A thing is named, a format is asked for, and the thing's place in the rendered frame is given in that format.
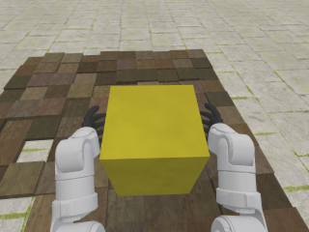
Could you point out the robot right hand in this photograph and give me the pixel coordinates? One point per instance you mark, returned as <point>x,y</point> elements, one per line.
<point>214,116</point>

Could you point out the carton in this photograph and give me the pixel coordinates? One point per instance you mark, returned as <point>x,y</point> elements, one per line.
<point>153,140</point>

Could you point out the robot right forearm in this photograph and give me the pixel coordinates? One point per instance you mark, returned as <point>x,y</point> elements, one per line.
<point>237,189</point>

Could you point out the right robot upper arm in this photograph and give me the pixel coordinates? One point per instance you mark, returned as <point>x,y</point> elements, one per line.
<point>237,224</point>

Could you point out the robot left hand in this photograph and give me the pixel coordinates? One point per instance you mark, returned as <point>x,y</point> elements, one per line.
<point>89,120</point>

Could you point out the robot left forearm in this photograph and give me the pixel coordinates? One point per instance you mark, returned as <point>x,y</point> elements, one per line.
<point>74,173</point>

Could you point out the left robot upper arm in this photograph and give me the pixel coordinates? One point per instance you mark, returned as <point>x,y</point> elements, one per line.
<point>86,226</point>

